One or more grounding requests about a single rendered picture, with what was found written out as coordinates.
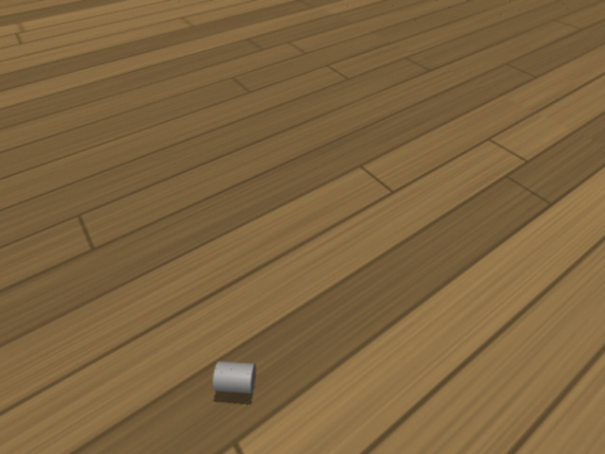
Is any can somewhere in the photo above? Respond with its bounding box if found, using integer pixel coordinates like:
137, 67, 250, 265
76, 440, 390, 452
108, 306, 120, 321
213, 361, 256, 393

